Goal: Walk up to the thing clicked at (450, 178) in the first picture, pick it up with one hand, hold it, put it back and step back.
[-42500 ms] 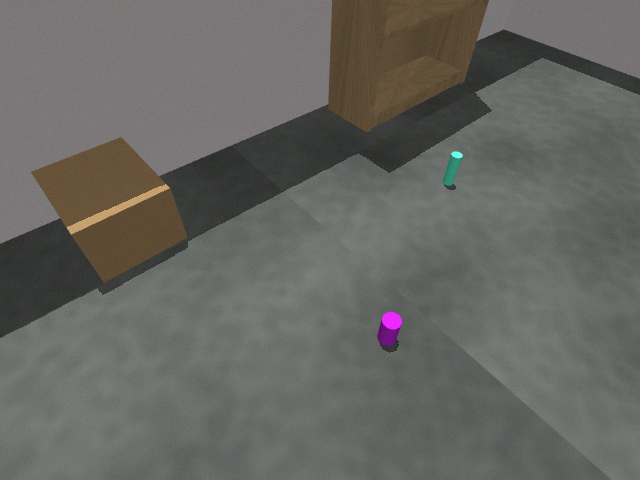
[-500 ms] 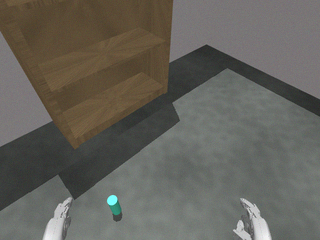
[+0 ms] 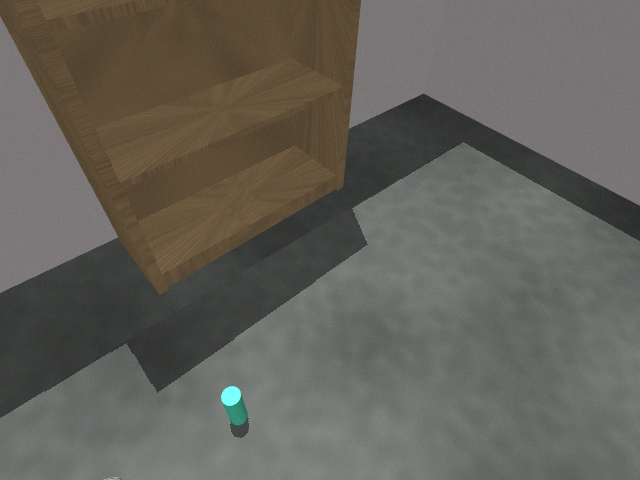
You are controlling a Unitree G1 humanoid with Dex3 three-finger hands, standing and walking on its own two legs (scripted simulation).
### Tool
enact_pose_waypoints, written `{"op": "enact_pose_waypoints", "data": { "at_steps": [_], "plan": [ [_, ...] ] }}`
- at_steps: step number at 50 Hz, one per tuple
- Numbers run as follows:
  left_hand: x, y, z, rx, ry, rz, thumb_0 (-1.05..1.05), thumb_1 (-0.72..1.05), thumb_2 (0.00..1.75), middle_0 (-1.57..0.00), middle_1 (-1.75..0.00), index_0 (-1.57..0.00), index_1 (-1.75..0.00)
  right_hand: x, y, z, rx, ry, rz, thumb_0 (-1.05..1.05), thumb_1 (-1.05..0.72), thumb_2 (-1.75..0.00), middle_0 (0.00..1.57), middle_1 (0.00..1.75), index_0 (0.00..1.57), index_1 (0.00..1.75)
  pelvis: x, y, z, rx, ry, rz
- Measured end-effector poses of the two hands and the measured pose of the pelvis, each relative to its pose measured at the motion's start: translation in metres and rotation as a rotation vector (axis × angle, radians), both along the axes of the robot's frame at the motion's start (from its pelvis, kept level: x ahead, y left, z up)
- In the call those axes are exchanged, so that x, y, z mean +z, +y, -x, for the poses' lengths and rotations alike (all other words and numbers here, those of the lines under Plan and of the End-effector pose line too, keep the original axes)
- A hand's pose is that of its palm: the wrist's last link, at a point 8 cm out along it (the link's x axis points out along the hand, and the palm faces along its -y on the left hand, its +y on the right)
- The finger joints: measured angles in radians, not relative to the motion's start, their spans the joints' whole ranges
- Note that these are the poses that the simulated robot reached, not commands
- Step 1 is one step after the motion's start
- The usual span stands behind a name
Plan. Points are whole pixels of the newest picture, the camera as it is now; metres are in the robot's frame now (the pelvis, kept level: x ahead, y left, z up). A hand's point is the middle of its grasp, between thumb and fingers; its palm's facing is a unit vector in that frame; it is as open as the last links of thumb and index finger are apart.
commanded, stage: stand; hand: left
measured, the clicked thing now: (235, 406) +0.44 +0.22 -0.67
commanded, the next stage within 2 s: step back in 1.84 s
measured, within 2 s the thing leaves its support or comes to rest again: neither
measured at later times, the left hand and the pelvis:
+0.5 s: hand out of the picture +0.04 +0.25 -0.13, palm faces -0.01 -0.93 -0.36, open 7.4 cm; pelvis -0.01 +0.00 +0.03, yaw +0 degrees
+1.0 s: hand out of the picture +0.06 +0.25 -0.13, palm faces -0.02 -0.94 -0.34, open 7.4 cm; pelvis +0.00 +0.00 +0.03, yaw +0 degrees
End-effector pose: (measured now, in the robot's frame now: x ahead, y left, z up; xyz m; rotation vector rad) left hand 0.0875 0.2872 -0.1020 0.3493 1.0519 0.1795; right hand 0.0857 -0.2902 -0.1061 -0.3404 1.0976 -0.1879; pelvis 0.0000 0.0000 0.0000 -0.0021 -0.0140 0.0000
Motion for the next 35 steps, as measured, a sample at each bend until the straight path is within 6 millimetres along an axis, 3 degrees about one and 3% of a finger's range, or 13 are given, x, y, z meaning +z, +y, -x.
{"op": "enact_pose_waypoints", "data": {
  "at_steps": [7,13,21,35],
  "plan": [
    [0.000,0.006,0.036,0.063,0.128,0.006,0.00,0.89,0.90,-0.21,-0.30,-0.20,-0.30,0.002,0.004,0.022,-0.028,0.094,-0.014,0.01,-0.91,-0.90,0.21,0.30,0.20,0.30,0.014,0.003,0.000,0.003,-0.028,0.001],
    [0.004,0.005,0.052,0.084,0.185,0.015,0.00,0.90,0.90,-0.21,-0.30,-0.20,-0.30,0.003,0.014,0.027,-0.033,0.120,-0.045,0.01,-0.91,-0.90,0.21,0.30,0.20,0.30,0.023,0.004,0.002,0.003,-0.048,0.000],
    [0.009,0.007,0.055,0.092,0.200,0.013,0.00,0.90,0.90,-0.21,-0.30,-0.20,-0.30,0.004,0.017,0.029,-0.036,0.124,-0.063,0.01,-0.91,-0.90,0.21,0.30,0.20,0.30,0.028,0.005,0.007,0.003,-0.060,-0.001],
    [0.013,0.008,0.047,0.090,0.198,0.008,0.00,0.90,0.90,-0.21,-0.30,-0.20,-0.30,0.008,0.003,0.038,-0.061,0.153,-0.042,0.01,-0.91,-0.90,0.21,0.30,0.20,0.30,0.031,0.002,0.008,0.000,-0.059,0.000]
  ]
}}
